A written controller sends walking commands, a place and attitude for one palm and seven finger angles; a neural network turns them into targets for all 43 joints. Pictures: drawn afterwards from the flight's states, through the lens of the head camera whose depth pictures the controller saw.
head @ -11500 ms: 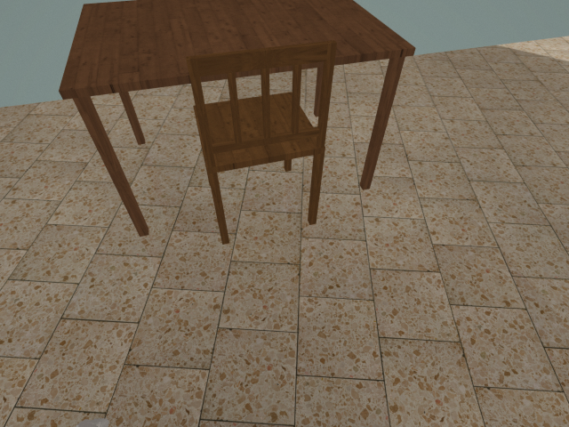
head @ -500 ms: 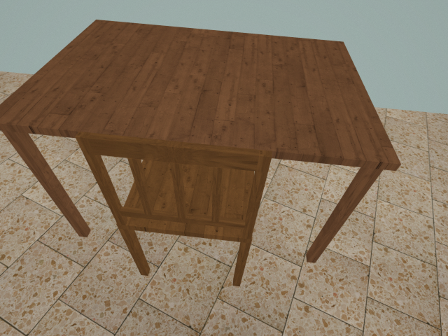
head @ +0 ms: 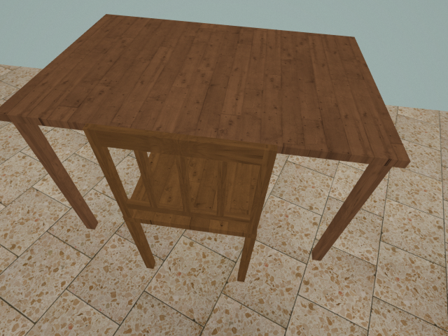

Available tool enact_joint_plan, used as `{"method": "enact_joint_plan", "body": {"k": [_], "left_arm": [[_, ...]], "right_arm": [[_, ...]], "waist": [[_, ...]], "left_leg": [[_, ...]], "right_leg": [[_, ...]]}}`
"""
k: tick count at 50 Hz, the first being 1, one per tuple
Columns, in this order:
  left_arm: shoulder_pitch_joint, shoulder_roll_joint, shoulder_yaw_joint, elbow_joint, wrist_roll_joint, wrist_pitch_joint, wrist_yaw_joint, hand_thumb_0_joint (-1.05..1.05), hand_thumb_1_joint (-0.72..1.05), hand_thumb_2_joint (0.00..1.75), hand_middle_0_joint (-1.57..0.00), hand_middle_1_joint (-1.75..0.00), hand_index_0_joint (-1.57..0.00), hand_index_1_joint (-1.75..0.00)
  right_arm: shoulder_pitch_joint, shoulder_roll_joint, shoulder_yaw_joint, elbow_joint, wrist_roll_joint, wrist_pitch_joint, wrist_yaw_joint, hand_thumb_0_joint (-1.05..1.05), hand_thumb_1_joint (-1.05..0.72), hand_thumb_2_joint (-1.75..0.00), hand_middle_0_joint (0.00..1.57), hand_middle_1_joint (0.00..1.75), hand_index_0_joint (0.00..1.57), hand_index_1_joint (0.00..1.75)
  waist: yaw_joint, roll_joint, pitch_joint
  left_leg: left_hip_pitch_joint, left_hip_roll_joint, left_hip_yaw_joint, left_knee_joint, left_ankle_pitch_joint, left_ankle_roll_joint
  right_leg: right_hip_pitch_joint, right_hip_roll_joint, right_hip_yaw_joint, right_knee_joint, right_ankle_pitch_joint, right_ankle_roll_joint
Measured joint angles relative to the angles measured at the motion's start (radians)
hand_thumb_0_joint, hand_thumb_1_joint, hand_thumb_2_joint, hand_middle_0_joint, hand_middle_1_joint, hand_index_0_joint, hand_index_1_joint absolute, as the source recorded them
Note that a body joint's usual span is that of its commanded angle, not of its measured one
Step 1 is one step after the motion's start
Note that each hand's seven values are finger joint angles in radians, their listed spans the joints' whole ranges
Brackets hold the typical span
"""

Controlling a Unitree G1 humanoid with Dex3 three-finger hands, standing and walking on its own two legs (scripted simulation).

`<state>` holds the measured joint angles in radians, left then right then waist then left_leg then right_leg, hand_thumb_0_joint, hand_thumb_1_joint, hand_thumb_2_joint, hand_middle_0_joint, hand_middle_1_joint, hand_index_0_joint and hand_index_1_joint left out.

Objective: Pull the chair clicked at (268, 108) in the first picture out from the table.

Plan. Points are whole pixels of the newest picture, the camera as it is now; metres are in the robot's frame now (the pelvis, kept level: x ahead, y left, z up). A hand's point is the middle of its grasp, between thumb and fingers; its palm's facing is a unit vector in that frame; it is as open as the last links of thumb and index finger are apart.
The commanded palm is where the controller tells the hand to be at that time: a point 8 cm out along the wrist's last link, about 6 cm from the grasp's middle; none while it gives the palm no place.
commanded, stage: come to a stop and stand still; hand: left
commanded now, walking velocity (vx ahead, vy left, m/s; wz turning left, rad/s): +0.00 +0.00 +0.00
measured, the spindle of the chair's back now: (184, 184) +0.51 +0.13 -0.11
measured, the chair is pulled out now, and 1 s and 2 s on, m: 0.00 0.00 0.00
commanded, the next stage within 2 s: look again from close up in 0.76 s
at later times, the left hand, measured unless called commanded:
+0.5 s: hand out of the picture -0.06 +0.15 -0.18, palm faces +0.02 -0.99 -0.15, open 7.4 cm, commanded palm none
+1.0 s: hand out of the picture -0.06 +0.14 -0.18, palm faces +0.02 -0.99 -0.12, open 7.4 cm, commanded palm none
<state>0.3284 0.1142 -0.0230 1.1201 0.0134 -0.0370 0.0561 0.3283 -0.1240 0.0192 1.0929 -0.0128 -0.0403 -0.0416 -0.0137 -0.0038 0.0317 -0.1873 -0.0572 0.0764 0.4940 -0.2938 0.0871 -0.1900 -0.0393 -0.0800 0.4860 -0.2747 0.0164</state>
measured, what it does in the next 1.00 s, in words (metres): stands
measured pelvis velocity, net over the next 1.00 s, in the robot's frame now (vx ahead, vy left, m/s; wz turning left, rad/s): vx -0.03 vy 0.00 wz -0.02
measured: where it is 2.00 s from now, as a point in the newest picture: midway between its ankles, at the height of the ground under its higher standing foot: outside the picture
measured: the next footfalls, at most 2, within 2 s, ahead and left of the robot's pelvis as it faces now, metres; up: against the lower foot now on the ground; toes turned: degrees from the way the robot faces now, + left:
none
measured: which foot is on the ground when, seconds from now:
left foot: down 0.00-1.00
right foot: down 0.00-1.00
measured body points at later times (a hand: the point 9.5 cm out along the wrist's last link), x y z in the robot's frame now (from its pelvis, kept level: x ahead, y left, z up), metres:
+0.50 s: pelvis -0.04 +0.00 +0.00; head -0.05 +0.00 +0.45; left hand -0.06 +0.20 -0.16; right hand -0.04 -0.22 -0.15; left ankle -0.02 +0.06 -0.74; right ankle -0.01 -0.13 -0.74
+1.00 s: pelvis -0.03 +0.00 +0.00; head -0.03 +0.01 +0.45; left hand -0.06 +0.19 -0.16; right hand -0.06 -0.20 -0.15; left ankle -0.02 +0.06 -0.74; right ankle -0.01 -0.13 -0.74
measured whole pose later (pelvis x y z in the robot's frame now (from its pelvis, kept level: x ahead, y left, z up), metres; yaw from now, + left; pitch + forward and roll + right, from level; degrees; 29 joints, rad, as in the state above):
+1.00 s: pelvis -0.03 +0.00 +0.00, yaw -1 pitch -2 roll +0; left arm 0.38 0.09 -0.02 1.10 0.02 -0.02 0.04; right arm 0.33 -0.10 0.01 1.14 -0.01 -0.02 -0.02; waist 0.00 -0.02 0.01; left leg -0.19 -0.06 0.10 0.42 -0.21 0.10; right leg -0.21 -0.04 -0.06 0.44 -0.20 0.02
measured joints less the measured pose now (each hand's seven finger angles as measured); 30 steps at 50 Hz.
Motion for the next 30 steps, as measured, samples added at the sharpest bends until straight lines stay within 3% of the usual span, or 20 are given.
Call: {"method": "enact_joint_plan", "body": {"k": [13, 30], "left_arm": [[0.023, 0.021, 0.009, -0.056, 0.01, 0.029, -0.016, 0.0, 0.91, 0.9, -0.2, -0.3, -0.19, -0.3], [0.066, -0.004, 0.001, -0.022, 0.003, 0.019, -0.017, 0.0, 0.91, 0.9, -0.2, -0.3, -0.19, -0.3]], "right_arm": [[-0.021, -0.042, -0.019, -0.05, -0.005, 0.025, 0.021, 0.01, -0.92, -0.9, 0.2, 0.29, 0.2, 0.3], [0.002, 0.0, -0.007, 0.029, 0.003, 0.026, 0.025, 0.0, -0.91, -0.9, 0.2, 0.29, 0.2, 0.3]], "waist": [[0.012, 0.005, -0.049], [0.015, -0.015, -0.021]], "left_leg": [[-0.002, -0.007, 0.02, -0.021, 0.041, 0.007], [-0.004, 0.003, 0.018, -0.059, 0.08, -0.002]], "right_leg": [[-0.025, -0.008, 0.019, 0.017, 0.028, -0.003], [-0.023, 0.005, 0.016, -0.032, 0.071, -0.01]]}}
